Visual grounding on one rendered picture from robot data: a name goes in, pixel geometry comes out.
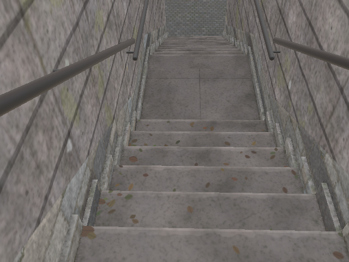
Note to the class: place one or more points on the stairs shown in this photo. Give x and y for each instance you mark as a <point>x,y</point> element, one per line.
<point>207,191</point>
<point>197,45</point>

